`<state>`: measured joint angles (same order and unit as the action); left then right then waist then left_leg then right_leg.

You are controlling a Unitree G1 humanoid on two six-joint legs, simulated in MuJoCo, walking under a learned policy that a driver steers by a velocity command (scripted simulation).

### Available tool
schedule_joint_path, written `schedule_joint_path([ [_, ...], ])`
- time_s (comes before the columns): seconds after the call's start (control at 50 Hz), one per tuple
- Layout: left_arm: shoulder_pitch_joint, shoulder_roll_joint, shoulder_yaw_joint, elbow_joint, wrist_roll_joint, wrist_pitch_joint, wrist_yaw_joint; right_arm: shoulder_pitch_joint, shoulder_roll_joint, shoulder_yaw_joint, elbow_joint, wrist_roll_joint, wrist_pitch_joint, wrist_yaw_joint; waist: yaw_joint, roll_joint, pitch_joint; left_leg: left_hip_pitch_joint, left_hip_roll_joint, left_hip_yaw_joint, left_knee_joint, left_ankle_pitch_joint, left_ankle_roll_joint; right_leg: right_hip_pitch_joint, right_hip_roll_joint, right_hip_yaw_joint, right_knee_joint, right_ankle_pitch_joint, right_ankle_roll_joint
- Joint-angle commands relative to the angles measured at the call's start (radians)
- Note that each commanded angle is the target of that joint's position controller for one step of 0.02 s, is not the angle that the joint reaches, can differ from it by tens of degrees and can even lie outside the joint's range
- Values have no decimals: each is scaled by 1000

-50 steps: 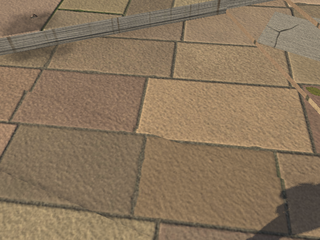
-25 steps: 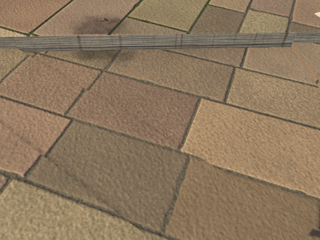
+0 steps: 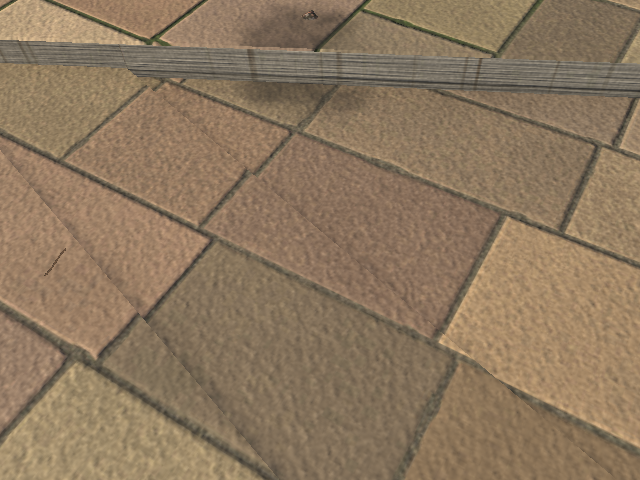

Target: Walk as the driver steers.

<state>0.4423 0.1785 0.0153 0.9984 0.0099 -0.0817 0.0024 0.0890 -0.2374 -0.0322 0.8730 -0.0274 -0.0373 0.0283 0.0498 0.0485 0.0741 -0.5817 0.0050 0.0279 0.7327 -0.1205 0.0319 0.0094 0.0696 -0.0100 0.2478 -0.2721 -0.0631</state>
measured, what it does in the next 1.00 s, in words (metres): walks ahead: left foot, then right foot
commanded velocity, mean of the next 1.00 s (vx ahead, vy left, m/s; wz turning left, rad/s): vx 0.31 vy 0.00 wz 0.01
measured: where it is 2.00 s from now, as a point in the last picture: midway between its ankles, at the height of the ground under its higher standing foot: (347, 362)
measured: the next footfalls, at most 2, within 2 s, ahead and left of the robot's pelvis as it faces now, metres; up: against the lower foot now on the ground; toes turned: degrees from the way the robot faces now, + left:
left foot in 0.10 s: +0.21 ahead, +0.07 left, +0.00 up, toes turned +1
right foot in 0.56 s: +0.11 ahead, -0.09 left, +0.00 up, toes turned -3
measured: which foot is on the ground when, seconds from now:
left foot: up 0.00-0.08, down 0.10-0.56, up 0.58-1.00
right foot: down 0.00-0.10, up 0.12-0.54, down 0.56-1.00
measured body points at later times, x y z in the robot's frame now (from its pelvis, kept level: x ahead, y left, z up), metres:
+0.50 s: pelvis +0.11 +0.01 +0.00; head +0.09 +0.00 +0.45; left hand +0.14 +0.25 -0.15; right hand +0.14 -0.25 -0.15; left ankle +0.17 +0.07 -0.74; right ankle +0.07 -0.10 -0.72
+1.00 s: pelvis +0.26 +0.02 -0.02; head +0.30 +0.02 +0.43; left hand +0.15 +0.25 -0.16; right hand +0.47 -0.20 -0.13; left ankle +0.38 +0.12 -0.74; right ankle +0.07 -0.09 -0.74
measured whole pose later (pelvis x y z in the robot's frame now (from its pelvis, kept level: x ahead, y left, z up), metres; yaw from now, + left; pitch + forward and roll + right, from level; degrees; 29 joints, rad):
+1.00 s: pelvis +0.26 +0.02 -0.02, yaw +0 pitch +2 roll -1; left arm 0.50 0.19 0.04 1.10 0.03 -0.09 0.01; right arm -0.02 -0.22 -0.03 0.89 -0.03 -0.04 0.03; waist 0.08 0.02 0.04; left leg -0.48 0.02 0.07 0.54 -0.11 0.07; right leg 0.16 0.02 -0.04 0.21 -0.40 -0.01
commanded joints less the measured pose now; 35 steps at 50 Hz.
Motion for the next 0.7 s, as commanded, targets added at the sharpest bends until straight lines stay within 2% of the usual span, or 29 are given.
schedule_joint_path([
  [0.02, -12, 150, 22, -31, -4, -6, 11, 7, -31, 10, -34, 7, -12, -9, -41, -174, -67, 203, -47, 43, -131, 89, 25, -52, -216, 61, 65, 954, -55],
  [0.06, -33, 152, 20, -26, -7, -1, 16, 95, -64, 2, 9, 3, -21, -21, -83, -155, -85, 300, -57, 20, -204, 98, 59, -27, -231, 83, 156, 959, -45],
  [0.08, -46, 156, 19, -21, -12, 3, 15, 166, -74, -3, 39, -4, -31, -28, -123, -121, -102, 395, -55, 18, -301, 185, 76, -35, -210, 68, 260, 907, -31],
  [0.1, -17, 152, 16, -25, -15, 2, 14, 231, -121, -12, 59, -17, -44, -37, -133, -62, -160, 563, 45, -67, -296, 495, 99, -122, -173, 51, 394, 701, -8],
  [0.12, 85, 93, 2, -33, -33, 8, 16, 302, -180, -24, 67, -26, -44, -41, -107, 89, -298, 784, 305, -294, -207, 1007, 222, -274, -86, 5, 656, 134, 16],
  [0.14, 176, 79, 5, 16, -47, 35, 23, 305, -125, -11, 73, 20, -33, -32, -91, 114, -431, 807, 418, -429, -215, 1146, 355, -306, -1, 39, 824, -388, 26],
  [0.16, 119, 122, 17, 21, -12, 58, 26, 235, -92, -1, 58, 49, -26, -27, -76, 26, -335, 679, 373, -402, -283, 902, 343, -339, -27, 80, 850, -383, 32],
  [0.18, 43, 109, 17, 9, 15, 68, 22, 143, -61, 9, 46, 44, -19, -34, -55, 16, -207, 548, 326, -357, -355, 669, 306, -366, -47, 78, 833, -343, 35],
  [0.2, -5, 96, 16, 4, 24, 77, 18, 89, -35, 21, 40, 34, -13, -42, -35, 10, -132, 441, 280, -307, -417, 527, 264, -348, -71, 79, 774, -290, 42],
  [0.22, -21, 90, 15, 3, 27, 89, 14, 61, -34, 25, 43, 28, -10, -52, -13, 24, -98, 354, 238, -257, -459, 442, 228, -299, -85, 72, 707, -244, 52],
  [0.26, 10, 63, 7, 31, 24, 111, 14, 62, -47, 25, 59, 15, -9, -56, 6, 35, -112, 291, 190, -197, -484, 338, 190, -212, -73, 37, 616, -199, 66],
  [0.3, 13, 77, 11, 43, 29, 117, 12, 113, -110, 0, 80, 20, -4, -46, -8, 49, -139, 297, 177, -224, -552, -48, 196, -227, -59, -5, 611, -183, 62],
  [0.32, -14, 90, 16, 35, 32, 116, 9, 120, -128, -10, 84, 23, 2, -43, -15, 58, -126, 286, 182, -256, -594, -248, 196, -253, -62, -14, 606, -179, 54],
  [0.34, -37, 103, 21, 29, 38, 113, 3, 120, -135, -18, 86, 22, 5, -40, -17, 65, -107, 264, 194, -282, -629, -357, 195, -265, -72, -13, 616, -149, 45],
  [0.38, -84, 92, 22, 18, 35, 98, -8, 119, -122, -23, 93, 22, 5, -40, -20, 44, -70, 244, 190, -282, -652, -390, 198, -299, -84, -19, 594, -101, 43],
  [0.42, -92, 87, 22, 19, 34, 83, -11, 130, -120, -29, 100, 21, 4, -40, -22, 24, -73, 247, 195, -282, -653, -407, 201, -288, -86, -25, 548, -108, 34],
  [0.48, -71, 84, 23, 26, 26, 71, -7, 131, -128, -39, 102, 23, 9, -40, -17, 31, -71, 218, 197, -278, -640, -453, 201, -217, -71, -43, 436, -144, 10],
  [0.5, -47, 81, 23, 34, 22, 69, -4, 130, -132, -42, 102, 25, 13, -40, -10, 28, -67, 195, 195, -275, -630, -475, 198, -174, -62, -54, 379, -143, -3],
  [0.52, 30, 77, 22, 61, 22, 69, -1, 114, -138, -47, 97, 31, 22, -41, 29, 11, -57, 134, 185, -258, -607, -550, 178, -80, -50, -82, 255, -132, -31],
  [0.54, 95, 68, 21, 92, 21, 69, 4, 73, -123, -47, 82, 33, 28, -42, 57, -18, 0, 45, 144, -220, -539, -563, 146, -3, -38, -83, 127, -110, -56],
  [0.56, 149, 97, 24, 107, 26, 61, 13, 37, -70, -35, 56, 34, 29, -39, 72, -143, 31, -85, 68, -137, -341, -541, 98, 66, -143, 80, -34, -251, -87],
  [0.58, 131, 163, 33, 84, 19, 52, 18, 43, 21, -10, 30, 43, 19, -33, 39, -321, 15, -204, -65, 26, -47, -409, 49, 98, -406, 456, -200, -504, -133],
  [0.6, 79, 207, 50, 81, 17, 47, 21, -12, -57, -25, 11, 8, 13, -26, 16, -235, 141, -237, -38, -31, 27, -246, 45, -86, -473, 565, -271, -572, -181],
  [0.62, -9, 177, 45, 55, 13, 34, 21, -1, -84, -32, 16, 7, 5, -10, -40, -166, 152, -195, -4, -79, 66, -141, 37, -124, -425, 495, -276, -470, -158],
  [0.64, -50, 175, 47, 41, 8, 21, 16, 31, -100, -38, 36, 5, -1, 0, -67, -135, 115, -180, -3, -80, 84, -92, 27, -85, -374, 400, -260, -337, -124],
  [0.66, -53, 174, 48, 36, 7, 11, 12, 54, -105, -42, 55, -2, -2, 5, -74, -120, 73, -164, -2, -61, 120, -61, 15, -42, -331, 313, -238, -217, -103],
  [0.68, -30, 159, 45, 39, 3, 1, 12, 61, -97, -43, 63, -11, 0, 10, -70, -110, 43, -154, 5, -40, 155, -37, 5, -21, -305, 251, -221, -143, -98],
  [0.7, 1, 144, 42, 49, 1, -6, 10, 48, -78, -40, 60, -11, 2, 11, -60, -111, 26, -154, 12, -27, 174, -20, -1, -6, -291, 216, -209, -89, -97],
])
Velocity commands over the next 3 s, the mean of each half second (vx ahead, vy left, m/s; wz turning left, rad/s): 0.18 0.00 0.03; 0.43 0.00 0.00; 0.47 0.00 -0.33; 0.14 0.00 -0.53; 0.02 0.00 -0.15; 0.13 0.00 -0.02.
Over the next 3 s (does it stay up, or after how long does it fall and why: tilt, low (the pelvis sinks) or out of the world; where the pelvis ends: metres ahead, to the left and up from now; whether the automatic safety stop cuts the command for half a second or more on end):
stays up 0.73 0.05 -0.04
